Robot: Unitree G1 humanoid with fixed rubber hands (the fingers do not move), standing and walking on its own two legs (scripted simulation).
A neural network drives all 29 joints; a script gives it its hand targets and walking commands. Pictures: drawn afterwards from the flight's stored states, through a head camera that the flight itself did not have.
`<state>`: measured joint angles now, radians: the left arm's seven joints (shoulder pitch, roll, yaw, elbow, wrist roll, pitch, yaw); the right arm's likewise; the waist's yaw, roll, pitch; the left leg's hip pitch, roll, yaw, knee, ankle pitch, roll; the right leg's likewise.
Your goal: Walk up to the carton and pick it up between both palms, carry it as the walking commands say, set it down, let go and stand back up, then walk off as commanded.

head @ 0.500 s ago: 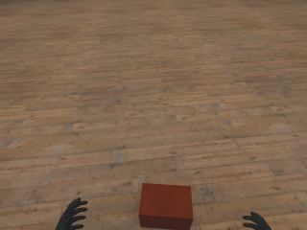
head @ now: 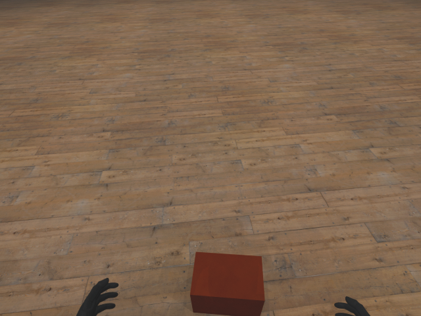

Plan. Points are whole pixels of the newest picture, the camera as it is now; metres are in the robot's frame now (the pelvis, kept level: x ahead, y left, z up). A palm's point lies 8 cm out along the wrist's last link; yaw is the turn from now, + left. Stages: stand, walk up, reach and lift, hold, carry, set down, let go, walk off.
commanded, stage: stand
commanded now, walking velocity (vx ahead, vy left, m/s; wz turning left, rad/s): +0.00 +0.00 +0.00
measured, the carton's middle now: (227, 284) +0.48 -0.03 -0.67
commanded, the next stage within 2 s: walk off in 0.16 s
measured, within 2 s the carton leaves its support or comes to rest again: neither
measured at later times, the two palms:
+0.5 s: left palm out of the picture +0.13 +0.26 -0.08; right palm out of the picture +0.09 -0.27 -0.10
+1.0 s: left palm out of the picture +0.13 +0.13 -0.10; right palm (406, 291) +0.23 -0.39 -0.10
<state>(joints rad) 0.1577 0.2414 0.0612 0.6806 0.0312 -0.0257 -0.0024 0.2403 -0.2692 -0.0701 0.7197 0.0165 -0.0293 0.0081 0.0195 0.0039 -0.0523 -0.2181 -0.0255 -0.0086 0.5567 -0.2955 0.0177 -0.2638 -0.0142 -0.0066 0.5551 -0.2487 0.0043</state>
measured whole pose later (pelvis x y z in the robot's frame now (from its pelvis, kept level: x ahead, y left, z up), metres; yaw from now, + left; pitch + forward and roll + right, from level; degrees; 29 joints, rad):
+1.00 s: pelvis +0.11 -0.13 +0.01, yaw -4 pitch +3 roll +2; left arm 0.43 0.24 0.06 0.75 0.03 0.00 -0.03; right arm 0.22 -0.27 -0.07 0.79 0.01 0.00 0.01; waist 0.11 -0.01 -0.04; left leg -0.57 0.05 0.02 1.00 -0.36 -0.06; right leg -0.16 0.05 -0.02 0.44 -0.34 -0.08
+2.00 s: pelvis +0.53 -0.31 +0.01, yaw -8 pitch +1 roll +2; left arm 0.40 0.23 0.06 0.80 0.03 -0.03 -0.02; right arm 0.13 -0.27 -0.05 0.81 0.01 -0.01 0.00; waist 0.13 0.00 0.03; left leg -0.52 0.06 0.03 1.12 -0.33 -0.07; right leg -0.22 0.02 -0.05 0.47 -0.27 -0.07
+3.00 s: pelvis +0.93 -0.43 +0.01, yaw -9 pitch +1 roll +1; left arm 0.32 0.23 0.06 0.81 0.03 -0.02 -0.03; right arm 0.16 -0.26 -0.04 0.81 0.01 -0.03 0.01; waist 0.09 -0.01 0.03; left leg -0.56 0.08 0.03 1.07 -0.35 -0.05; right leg -0.26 0.01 -0.07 0.50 -0.28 -0.06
